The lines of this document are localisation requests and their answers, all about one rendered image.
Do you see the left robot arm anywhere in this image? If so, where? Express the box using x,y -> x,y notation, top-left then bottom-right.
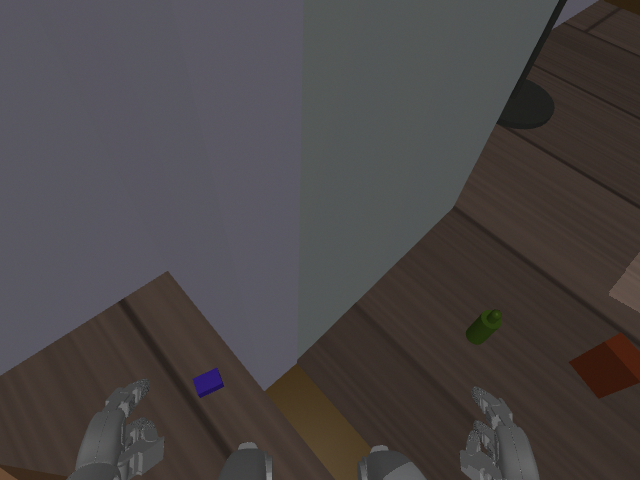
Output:
66,463 -> 121,480

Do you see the floor lamp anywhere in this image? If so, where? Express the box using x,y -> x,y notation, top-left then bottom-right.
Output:
496,0 -> 567,129

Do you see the left robot hand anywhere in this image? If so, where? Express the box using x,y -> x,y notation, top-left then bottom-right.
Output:
75,379 -> 164,480

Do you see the right robot hand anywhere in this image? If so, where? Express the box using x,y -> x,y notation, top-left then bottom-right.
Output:
460,386 -> 540,480

